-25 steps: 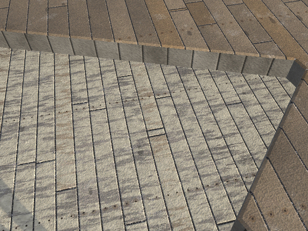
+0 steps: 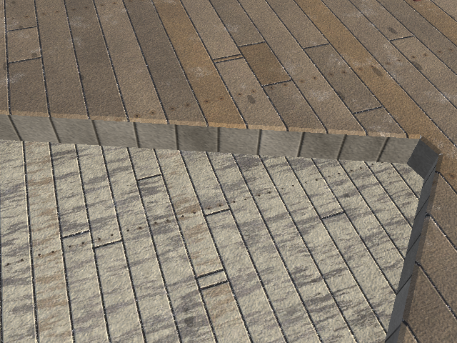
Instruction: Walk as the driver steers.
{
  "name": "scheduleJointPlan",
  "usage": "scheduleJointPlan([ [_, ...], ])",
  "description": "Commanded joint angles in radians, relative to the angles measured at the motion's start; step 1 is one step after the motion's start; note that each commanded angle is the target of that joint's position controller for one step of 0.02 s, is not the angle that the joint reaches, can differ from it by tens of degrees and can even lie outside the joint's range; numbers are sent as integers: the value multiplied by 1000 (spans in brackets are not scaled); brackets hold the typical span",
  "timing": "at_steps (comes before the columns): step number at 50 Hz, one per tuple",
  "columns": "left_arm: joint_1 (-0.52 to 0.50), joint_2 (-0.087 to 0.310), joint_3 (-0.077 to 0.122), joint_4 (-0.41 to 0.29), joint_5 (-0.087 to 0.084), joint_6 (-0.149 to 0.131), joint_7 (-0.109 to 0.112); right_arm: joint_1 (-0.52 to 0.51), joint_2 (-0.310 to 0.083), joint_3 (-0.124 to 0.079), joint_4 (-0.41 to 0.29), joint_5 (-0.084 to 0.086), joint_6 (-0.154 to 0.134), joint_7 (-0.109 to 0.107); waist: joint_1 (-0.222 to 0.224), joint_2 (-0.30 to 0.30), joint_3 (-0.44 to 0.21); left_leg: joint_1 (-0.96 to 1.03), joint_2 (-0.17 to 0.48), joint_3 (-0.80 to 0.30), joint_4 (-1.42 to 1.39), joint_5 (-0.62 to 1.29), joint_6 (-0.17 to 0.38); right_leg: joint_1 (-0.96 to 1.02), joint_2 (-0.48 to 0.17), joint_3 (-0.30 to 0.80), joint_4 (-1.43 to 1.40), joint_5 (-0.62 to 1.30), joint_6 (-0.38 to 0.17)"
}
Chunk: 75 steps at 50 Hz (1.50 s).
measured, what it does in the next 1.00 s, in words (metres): walks ahead, turning left: right foot, then left foot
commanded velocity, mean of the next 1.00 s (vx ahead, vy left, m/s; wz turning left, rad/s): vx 0.50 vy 0.00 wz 0.40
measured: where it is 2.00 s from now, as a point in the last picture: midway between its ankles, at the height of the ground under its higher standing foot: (163, 206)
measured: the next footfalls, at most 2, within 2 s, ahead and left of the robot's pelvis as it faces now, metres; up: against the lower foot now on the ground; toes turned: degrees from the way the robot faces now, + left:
right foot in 0.32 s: +0.34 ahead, -0.10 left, +0.00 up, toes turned +13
left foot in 0.84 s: +0.52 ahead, +0.20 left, +0.00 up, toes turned +31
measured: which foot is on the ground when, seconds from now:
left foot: down 0.00-0.32, up 0.34-0.82, down 0.84-1.00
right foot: up 0.00-0.30, down 0.32-0.86, up 0.88-1.00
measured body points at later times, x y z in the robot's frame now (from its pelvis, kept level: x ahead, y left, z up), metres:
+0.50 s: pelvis +0.26 -0.03 +0.00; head +0.29 -0.04 +0.45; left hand +0.32 +0.26 -0.10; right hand +0.39 -0.28 -0.13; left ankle +0.18 +0.08 -0.66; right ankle +0.30 -0.11 -0.74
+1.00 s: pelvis +0.49 +0.11 +0.00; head +0.50 +0.14 +0.45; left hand +0.39 +0.35 -0.15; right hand +0.71 -0.05 -0.11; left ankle +0.48 +0.18 -0.74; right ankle +0.49 -0.06 -0.65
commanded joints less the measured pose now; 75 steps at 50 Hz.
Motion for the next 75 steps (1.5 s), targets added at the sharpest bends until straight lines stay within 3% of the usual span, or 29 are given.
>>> scheduleJointPlan([
  [1, 40, 58, 4, -58, 2, 5, -5, 49, -122, -30, -25, 10, -22, -2, 21, 111, -39, 85, 243, -315, -212, 203, 178, -118, -56, 5, -77, 32, 39],
  [11, -329, 44, -25, -194, -26, -6, -6, 220, -149, -53, 8, 0, -2, -14, -87, 108, -19, 169, 218, -336, -143, 321, 122, -114, -18, -15, -480, 259, 82],
  [15, -161, 91, -6, -152, -28, -30, 9, 146, -172, -64, -22, 0, 2, -20, 14, 108, -81, 105, 189, -368, 32, 407, 62, 213, 28, -12, -644, 168, 32],
  [16, -46, 140, 12, -126, -15, -43, 24, 139, -152, -60, -27, 13, -6, -12, 64, 53, -156, 27, 126, -318, 205, 349, 35, 413, -52, 62, -678, 146, -3],
  [17, 127, 226, 32, -119, 8, -44, 44, 127, -84, -43, -67, 21, -15, -11, 129, -80, -305, -101, 65, -209, 476, 48, 12, 632, -311, 302, -705, -43, -58],
  [18, 105, 278, 50, -110, 2, -21, 46, 228, -49, -37, -93, 38, -5, -13, 58, -285, -343, -351, -43, -101, 658, -420, -4, 731, -473, 692, -828, -150, -157],
  [19, 39, 179, 37, -124, -10, -10, 40, 204, -125, -47, -53, 1, 18, -24, 33, -93, -192, -428, 57, -96, 750, -347, -1, 598, -434, 644, -833, -252, -152],
  [20, -19, 103, 18, -135, -20, -12, 36, 138, -117, -49, -58, -11, 21, -12, 25, -14, -89, -415, 84, -92, 746, -251, -5, 477, -374, 497, -855, -171, -131],
  [22, -36, 64, 7, -119, -20, -26, 32, 90, -88, -47, -70, -23, 35, 5, 2, -45, -25, -366, 131, -70, 702, -182, -24, 358, -294, 273, -896, 86, -101],
  [30, 62, 85, 23, -51, -34, -53, 23, -116, -64, -32, -159, -25, 63, 50, 2, -43, -5, -475, 157, -17, 587, 14, -66, 384, -258, -24, -946, 439, -112],
  [37, 146, 119, 31, 12, -35, -42, 26, -313, -50, -7, -236, -32, 55, 71, 44, -53, 37, -334, 123, 94, 242, 75, -1, 446, -267, -169, -907, 589, -77],
  [39, 168, 143, 32, 36, -33, -30, 31, -291, -60, -10, -232, -41, 53, 56, 26, -66, 11, -245, 69, 126, 197, -26, 38, 496, -276, -197, -803, 876, -72],
  [41, 180, 163, 30, 55, -32, -14, 34, -121, -89, -25, -177, -50, 39, 40, -55, -65, -94, -23, 4, 126, 121, -70, 87, 498, -272, -227, -550, 1051, -64],
  [42, 179, 146, 20, 52, -39, -11, 32, 33, -113, -38, -122, -60, 28, 26, -125, -27, -179, 226, 37, 67, 65, -31, 115, 358, -249, -244, -349, 894, -50],
  [43, 219, 40, -9, 0, -66, -14, 16, 139, -216, -62, -110, -78, 23, 8, -138, 168, -333, 582, 350, -331, 43, -147, 206, 4, -157, -255, 13, 369, -9],
  [44, 219, 75, 5, -12, -63, -12, 13, 158, -261, -73, -114, -38, 30, -2, -129, 220, -432, 625, 557, -699, -85, 30, 285, -154, -4, -126, 261, -221, 4],
  [45, 94, 128, 25, -24, -54, -7, 18, 101, -234, -68, -104, -16, 30, -11, -128, 68, -288, 513, 488, -499, -74, 144, 238, -218, -51, 9, 276, -119, -11],
  [47, 94, 71, 13, -6, -62, -13, 9, 10, -127, -34, -78, -21, 11, -13, -43, 50, -87, 258, 389, -236, -131, 286, 141, -161, -101, 30, 114, -28, -24],
  [48, 140, 59, 13, 20, -42, 5, 6, -29, -96, -23, -73, -13, 3, -13, -1, 76, -53, 178, 350, -158, -171, 273, 99, -109, -109, 25, 67, 1, -17],
  [51, 168, 36, 18, 51, -25, 36, -11, -19, -77, -17, -49, -7, -28, -11, 25, 115, -34, 110, 318, -60, -236, 315, 88, -67, -97, 14, 35, 68, -2],
  [62, -205, -11, -3, -59, -21, 27, -47, 109, -91, -13, 52, -5, -43, -37, -44, 89, 70, 259, 319, 158, -290, 400, 52, -209, -79, -102, -398, 339, -7],
  [65, -215, 2, -1, -73, -20, 26, -49, 124, -117, -17, 76, -12, -36, -47, -32, 96, 51, 355, 339, 202, -185, 679, 34, -151, -28, -155, -477, 248, -58],
  [68, -73, 38, 17, -38, -14, 24, -35, 105, -159, -25, 80, -18, -16, -56, 37, 129, -60, 400, 351, 236, 119, 1033, 27, 29, 74, -202, -509, 93, -132],
  [69, 52, 64, 33, -2, -7, 15, -28, 94, -171, -27, 73, -15, -9, -55, 94, 114, -129, 331, 340, 244, 319, 940, 18, 196, 96, -178, -582, 108, -164],
  [70, 202, 144, 63, 32, 6, 12, -13, 78, -158, -21, 47, -12, -11, -51, 164, 34, -223, 129, 307, 252, 611, 631, -9, 441, -34, 13, -641, 42, -225],
  [71, 167, 266, 99, 11, -8, 24, -2, 106, -59, -4, -28, 10, -26, -27, 91, -272, -296, -347, 51, 218, 1033, -300, -75, 734, -336, 611, -735, 79, -415],
  [72, 163, 247, 95, 14, -39, 32, -3, 14, -131, -14, -35, -11, -38, -22, 116, -55, -303, -462, 75, -26, 1082, -315, -60, 734, -339, 665, -799, 126, -413],
  [74, 73, 145, 69, 22, -45, 27, 8, -44, -108, -7, -51, -2, -59, -19, 46, 87, -56, -434, 176, -36, 897, -160, -55, 463, -270, 410, -828, 387, -309],
  [75, 19, 116, 59, 18, -51, 25, 13, -49, -97, -7, -52, -17, -44, -19, 4, 110, -44, -382, 195, -38, 820, -140, -63, 399, -201, 328, -853, 386, -255],
])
